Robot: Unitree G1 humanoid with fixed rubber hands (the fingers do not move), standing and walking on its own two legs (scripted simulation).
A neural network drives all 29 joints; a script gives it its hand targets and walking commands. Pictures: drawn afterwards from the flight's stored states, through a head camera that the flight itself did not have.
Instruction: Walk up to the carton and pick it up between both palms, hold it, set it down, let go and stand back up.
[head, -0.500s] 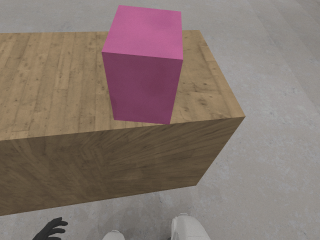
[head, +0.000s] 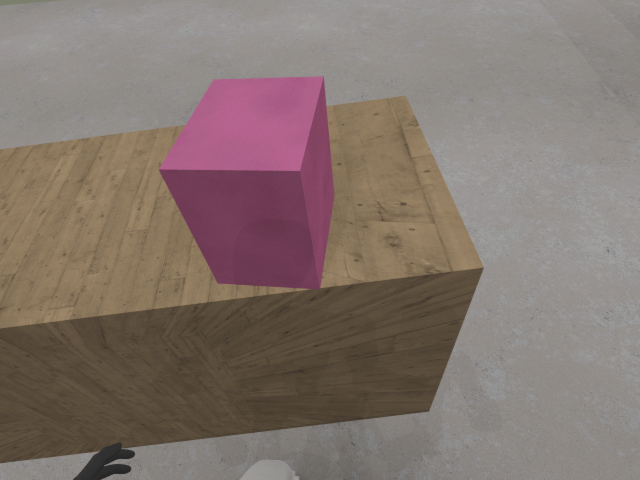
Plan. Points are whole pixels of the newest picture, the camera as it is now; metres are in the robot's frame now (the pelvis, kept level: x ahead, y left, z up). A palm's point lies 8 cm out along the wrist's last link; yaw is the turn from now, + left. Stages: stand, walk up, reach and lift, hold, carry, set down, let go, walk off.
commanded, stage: walk up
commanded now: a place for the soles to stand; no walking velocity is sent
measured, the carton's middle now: (267, 186) +0.52 +0.09 +0.08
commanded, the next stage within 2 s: none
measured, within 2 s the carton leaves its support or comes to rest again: neither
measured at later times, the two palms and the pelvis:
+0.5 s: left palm out of the picture +0.08 +0.36 -0.11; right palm out of the picture +0.13 -0.24 -0.07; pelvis +0.01 +0.06 -0.01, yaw +6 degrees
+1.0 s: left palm out of the picture +0.10 +0.38 -0.09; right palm (519, 468) +0.17 -0.22 -0.08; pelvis +0.02 +0.07 -0.01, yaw +8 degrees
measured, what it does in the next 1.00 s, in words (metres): steps on the spot: left foot, then right foot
